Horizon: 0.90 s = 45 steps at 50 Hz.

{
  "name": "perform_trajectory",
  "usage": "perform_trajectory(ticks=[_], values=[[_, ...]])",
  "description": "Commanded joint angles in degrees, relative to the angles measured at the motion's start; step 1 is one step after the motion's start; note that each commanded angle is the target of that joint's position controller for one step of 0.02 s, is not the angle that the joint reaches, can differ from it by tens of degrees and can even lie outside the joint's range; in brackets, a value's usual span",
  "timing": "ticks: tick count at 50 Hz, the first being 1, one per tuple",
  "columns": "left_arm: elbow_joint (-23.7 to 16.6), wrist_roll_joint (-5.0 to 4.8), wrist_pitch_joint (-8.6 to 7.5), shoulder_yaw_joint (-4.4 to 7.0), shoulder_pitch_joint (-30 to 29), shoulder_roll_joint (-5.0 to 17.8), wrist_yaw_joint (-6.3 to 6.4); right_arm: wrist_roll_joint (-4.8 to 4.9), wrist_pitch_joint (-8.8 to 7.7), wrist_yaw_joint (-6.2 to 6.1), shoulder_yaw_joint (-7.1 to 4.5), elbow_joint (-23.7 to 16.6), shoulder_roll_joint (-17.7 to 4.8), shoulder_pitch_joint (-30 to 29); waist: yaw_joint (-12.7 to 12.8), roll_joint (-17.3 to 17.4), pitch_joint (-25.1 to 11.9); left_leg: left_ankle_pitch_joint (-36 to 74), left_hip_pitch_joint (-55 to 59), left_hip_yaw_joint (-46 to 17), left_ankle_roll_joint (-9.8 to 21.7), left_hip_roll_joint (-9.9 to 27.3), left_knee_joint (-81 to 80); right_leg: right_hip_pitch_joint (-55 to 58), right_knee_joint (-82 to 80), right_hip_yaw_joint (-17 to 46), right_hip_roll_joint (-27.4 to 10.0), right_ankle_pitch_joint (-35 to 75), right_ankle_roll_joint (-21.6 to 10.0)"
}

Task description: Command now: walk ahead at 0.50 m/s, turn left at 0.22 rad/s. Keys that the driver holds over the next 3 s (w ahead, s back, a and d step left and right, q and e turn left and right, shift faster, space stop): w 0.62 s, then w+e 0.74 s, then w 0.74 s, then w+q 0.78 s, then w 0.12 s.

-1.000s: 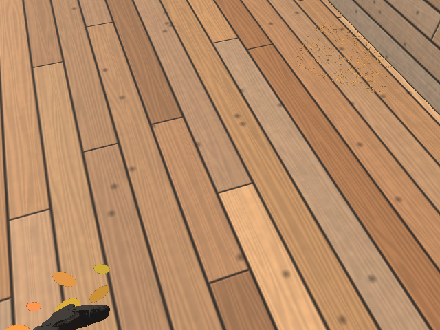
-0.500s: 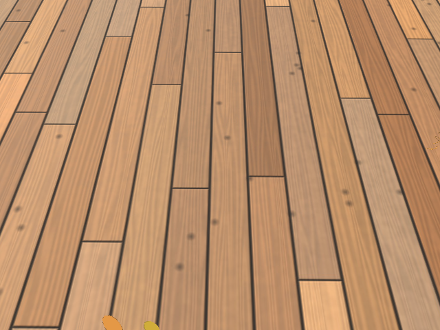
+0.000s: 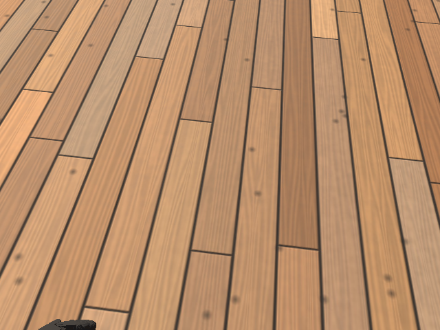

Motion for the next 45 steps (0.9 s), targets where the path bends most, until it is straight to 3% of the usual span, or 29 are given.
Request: perform_trajectory(ticks=[1,4,5,6,7,8,9,10,11,12,14,17,23,26,28,30,31,32,33,34,35,36,37,38,39,41,45], values=[[-5.60,-0.38,-1.40,0.97,-7.40,4.80,-0.75,0.30,-0.40,-0.32,-2.60,-0.97,-9.63,3.56,-1.64,6.82,0.65,13.80,-0.67,-8.64,7.73,16.05,-3.24,3.19,-4.37,-1.28,1.90,0.77,-1.66],[-5.59,-0.30,-1.83,1.47,-5.31,6.04,-1.23,0.14,0.29,-0.66,-2.91,-0.01,-10.14,3.73,0.17,8.22,0.51,21.02,4.92,-10.65,6.38,18.54,0.52,4.52,-6.43,-1.68,2.64,-6.39,-4.37],[-4.78,-0.25,-1.97,1.96,-1.92,6.87,-1.13,0.16,0.52,-0.71,-2.95,-0.12,-10.32,2.66,2.31,8.66,-1.10,28.96,5.22,-9.80,5.51,17.63,4.08,9.47,-7.66,-3.13,3.98,-7.94,-5.59],[-2.80,-0.02,-2.07,2.96,4.85,8.54,-0.84,-0.04,0.72,-0.69,-2.54,-0.37,-9.42,1.88,5.77,7.66,-5.66,36.44,4.01,-7.41,4.17,14.61,11.99,19.38,-8.65,-4.23,4.81,-6.21,-7.36],[-1.33,0.68,-2.12,3.73,14.35,11.36,-0.53,-0.81,0.78,-0.72,-1.51,-1.59,-7.31,1.48,9.77,4.19,-14.11,29.14,-4.11,-4.78,2.14,11.26,26.34,35.46,-6.14,3.39,-2.54,-3.96,-11.11],[0.36,0.92,-1.59,5.11,20.54,16.08,-0.54,-0.14,-0.21,-0.50,-0.09,-1.87,-2.58,9.86,7.87,-11.11,-22.43,0.06,-26.05,0.00,-2.90,1.64,48.39,57.26,-9.00,28.22,-15.24,-13.73,-20.81],[1.37,-0.84,-1.29,3.94,21.80,11.27,-0.91,0.46,-0.93,-0.29,-0.28,-1.46,-5.41,8.39,9.32,-12.56,-22.34,-18.01,-35.76,-3.91,-3.22,1.62,55.44,58.74,-16.95,40.69,-17.50,-27.49,-21.81],[0.65,-1.06,-1.05,2.97,17.59,8.40,-0.67,1.40,-1.30,-0.08,-1.35,-2.67,-9.25,2.21,9.81,-6.59,-12.43,-14.10,-40.17,-3.86,-2.80,5.17,57.93,51.33,-18.32,33.50,-15.77,-31.79,-18.88],[-0.14,-0.31,-0.60,2.48,13.81,7.34,-0.41,1.12,-1.52,-0.07,-1.13,-3.83,-8.97,-2.20,8.72,-1.88,-7.56,-9.30,-39.42,-1.33,-2.54,8.06,56.08,43.48,-19.16,26.48,-13.43,-28.30,-17.02],[-0.19,0.18,-0.41,1.92,11.29,6.10,-0.49,0.17,-1.60,-0.01,-1.21,-4.38,-8.26,-4.49,7.25,0.08,-3.01,-6.19,-38.23,-0.25,-2.76,9.85,51.88,36.25,-20.99,21.54,-11.06,-22.53,-16.57],[-0.19,0.71,-0.74,1.36,9.46,4.91,-0.53,-0.22,-1.09,0.06,-1.33,-3.69,-6.68,-2.41,4.48,-2.22,-2.25,-2.62,-32.60,0.13,-3.28,12.05,46.91,29.98,-23.47,15.82,-8.05,-14.25,-15.84],[1.08,-0.08,-1.19,1.83,10.30,6.74,-0.32,-0.56,-0.46,-0.13,-0.74,-3.91,-4.52,-3.09,3.78,-2.03,-1.62,0.58,-32.85,1.83,-4.95,12.92,40.41,27.61,-26.01,10.13,-7.39,-5.33,-17.06],[3.82,-0.93,-0.21,2.30,14.73,8.90,0.49,-0.36,-1.39,0.63,0.27,-6.38,-2.36,-14.36,7.62,-0.79,0.18,18.52,-30.11,4.41,-5.86,11.22,19.25,28.75,-26.89,1.79,-4.47,-1.15,-14.41],[5.73,-1.19,0.56,2.37,18.10,9.29,0.58,0.18,-1.81,1.44,0.28,-7.89,-2.60,-19.11,9.25,-0.83,1.41,19.50,-30.29,4.65,-5.19,10.14,14.54,32.96,-25.47,2.49,-6.49,-1.64,-14.20],[6.69,-1.28,1.29,2.54,19.03,9.65,0.78,0.29,-2.10,2.08,0.12,-8.88,-3.18,-20.95,9.03,-1.20,1.93,16.18,-31.27,4.39,-3.93,9.66,12.26,37.12,-23.39,3.29,-8.39,0.48,-13.59],[7.20,-1.32,1.93,2.87,18.69,10.47,1.11,0.19,-2.33,2.48,-0.28,-8.85,-4.32,-19.67,7.39,-1.97,0.93,11.94,-28.40,4.87,-2.36,8.75,10.55,40.03,-20.16,3.55,-9.50,6.27,-12.54],[7.14,-1.34,2.17,3.03,17.71,11.09,1.27,0.02,-2.41,2.43,-0.84,-8.07,-5.47,-16.46,5.20,-2.57,-1.09,10.47,-23.15,6.14,-1.30,7.33,9.59,40.32,-16.29,2.74,-8.95,14.48,-11.80],[7.09,-1.37,2.42,2.74,17.17,10.51,1.33,-0.26,-2.47,2.06,-2.03,-6.01,-7.48,-9.42,1.34,-1.75,-5.45,11.61,-12.01,7.22,0.33,6.06,7.83,37.88,-7.97,1.26,-6.49,21.08,-10.51],[6.02,-0.59,2.29,1.74,16.60,8.38,1.38,-0.89,-2.43,1.42,-3.27,-3.88,-10.74,0.67,-3.09,0.35,-13.22,13.79,5.21,1.88,3.29,11.76,10.66,28.50,5.48,-0.26,-3.72,13.88,-8.65],[4.53,-0.21,1.24,-0.35,22.92,1.90,1.04,-1.74,-2.01,0.97,-4.71,-2.90,-16.60,6.72,-2.06,13.68,-22.51,6.94,28.68,-22.34,11.75,27.32,9.40,4.75,28.36,-3.99,5.41,-13.71,-4.29],[5.66,-1.02,0.20,0.08,22.21,4.35,0.73,-1.03,-1.61,0.96,-3.55,-2.55,-11.93,8.15,-3.33,15.75,-25.89,-0.20,29.04,-34.61,13.40,30.39,2.31,-2.66,36.63,3.59,6.76,-37.71,-4.28],[4.32,-2.64,-0.15,1.61,17.14,9.07,0.50,-0.75,-1.52,0.76,-2.53,-2.50,-9.26,4.48,-3.18,11.48,-15.62,-3.34,21.19,-26.18,10.36,28.39,0.61,-7.15,39.82,4.35,3.66,-34.70,-4.68],[3.42,-2.73,-0.15,1.67,13.66,8.87,0.55,-0.70,-1.51,0.65,-2.00,-2.75,-7.72,0.50,-1.49,8.82,-9.89,-1.95,12.85,-18.68,8.44,26.02,-1.20,-6.73,37.91,2.58,0.82,-29.52,-4.69],[3.17,-2.04,0.24,1.82,12.06,8.10,0.73,-0.82,-1.71,0.83,-1.44,-2.55,-5.89,-2.92,0.26,7.36,-5.46,0.63,5.57,-13.46,7.40,23.67,-3.85,-5.15,34.69,1.91,-0.77,-25.87,-4.29],[3.66,-1.69,1.10,2.16,13.19,7.36,0.96,-1.15,-2.29,0.98,-1.08,-2.47,-4.54,-5.24,2.34,8.71,-3.44,3.48,0.38,-8.93,6.39,21.77,-6.19,-1.80,32.37,2.37,-2.35,-22.86,-3.95],[4.60,-1.75,2.68,1.87,15.66,4.60,1.11,-1.46,-3.26,1.18,-1.32,-1.57,-4.29,-7.15,4.36,8.80,-2.24,8.39,-5.16,-3.41,6.52,20.75,-9.47,2.12,31.39,2.17,-2.89,-19.83,-3.01],[2.71,-1.30,3.47,2.06,11.71,3.63,1.22,-1.95,-3.87,0.47,-2.05,0.85,-5.98,-6.41,4.48,6.24,-0.01,17.02,-4.40,5.22,6.51,20.30,-11.21,-2.58,23.90,3.47,-2.86,-10.08,-1.86]])
Next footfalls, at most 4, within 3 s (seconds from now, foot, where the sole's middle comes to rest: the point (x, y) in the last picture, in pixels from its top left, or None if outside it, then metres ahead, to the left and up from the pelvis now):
0.14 right None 0.26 -0.14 -0.78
0.66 left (174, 305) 0.55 0.11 -0.78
1.18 right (253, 226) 0.81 -0.17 -0.78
1.68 left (220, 151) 1.16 -0.07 -0.78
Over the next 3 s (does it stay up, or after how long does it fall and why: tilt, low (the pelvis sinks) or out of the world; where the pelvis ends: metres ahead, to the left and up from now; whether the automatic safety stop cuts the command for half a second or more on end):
stays up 1.62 -0.32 0.00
